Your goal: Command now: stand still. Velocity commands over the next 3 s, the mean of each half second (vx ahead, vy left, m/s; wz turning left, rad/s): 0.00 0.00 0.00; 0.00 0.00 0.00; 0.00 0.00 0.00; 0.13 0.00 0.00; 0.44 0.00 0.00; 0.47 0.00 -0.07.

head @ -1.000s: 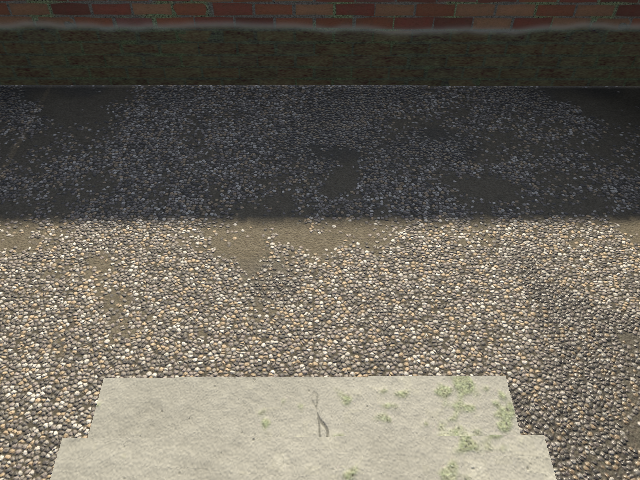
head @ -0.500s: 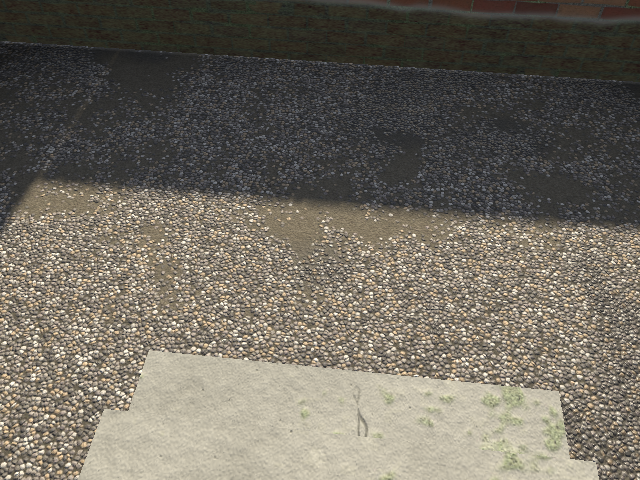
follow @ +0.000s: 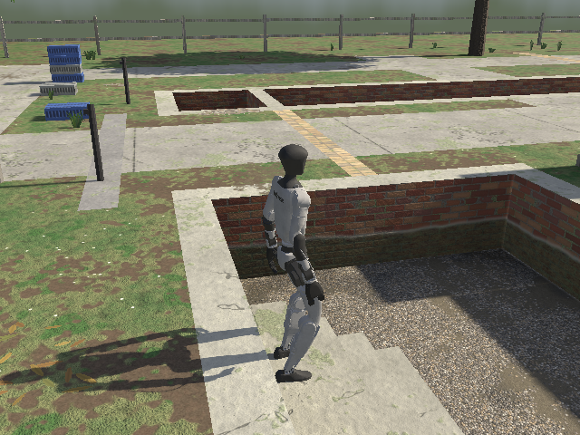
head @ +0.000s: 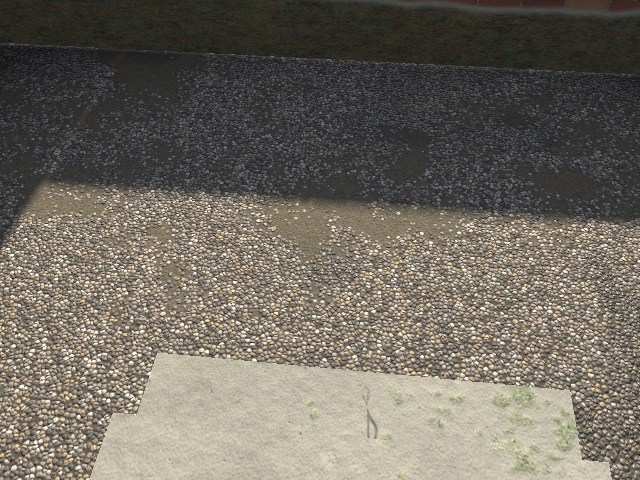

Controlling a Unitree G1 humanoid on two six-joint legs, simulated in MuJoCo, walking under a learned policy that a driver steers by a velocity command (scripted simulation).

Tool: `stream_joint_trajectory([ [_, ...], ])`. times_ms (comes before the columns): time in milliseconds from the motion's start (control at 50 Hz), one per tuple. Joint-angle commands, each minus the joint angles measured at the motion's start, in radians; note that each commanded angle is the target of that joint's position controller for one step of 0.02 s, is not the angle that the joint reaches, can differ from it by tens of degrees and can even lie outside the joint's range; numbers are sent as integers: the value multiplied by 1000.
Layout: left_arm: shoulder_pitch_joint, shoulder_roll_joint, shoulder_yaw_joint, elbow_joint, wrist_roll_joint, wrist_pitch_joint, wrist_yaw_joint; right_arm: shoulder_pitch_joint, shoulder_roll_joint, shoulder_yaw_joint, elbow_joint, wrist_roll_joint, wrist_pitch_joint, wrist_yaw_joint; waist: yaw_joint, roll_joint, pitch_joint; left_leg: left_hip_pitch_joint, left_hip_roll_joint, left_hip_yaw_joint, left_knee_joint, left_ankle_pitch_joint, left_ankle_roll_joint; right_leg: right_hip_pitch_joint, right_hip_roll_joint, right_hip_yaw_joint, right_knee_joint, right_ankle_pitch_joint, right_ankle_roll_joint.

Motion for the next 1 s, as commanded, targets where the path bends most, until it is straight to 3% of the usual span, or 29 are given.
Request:
stream_joint_trajectory([
  [20, 99, 75, 13, 9, 1, -5, 2, 47, -84, -14, -6, 1, -8, -1, 0, -21, 20, 39, 5, -11, -72, 249, 52, -63, -4, 18, -88, 265, -1],
  [460, 201, 2, -7, 88, 6, -1, 13, 121, -31, -4, 59, 3, -20, 7, -4, -27, 52, 17, 4, -13, -59, 230, 63, -111, -10, 20, -66, 202, 5],
  [1000, 234, -26, -20, 97, 4, 2, 15, 160, -11, 3, 69, 5, -27, 9, -5, -29, 63, 1, 9, -14, -57, 209, 67, -136, -14, 23, -59, 170, 3],
])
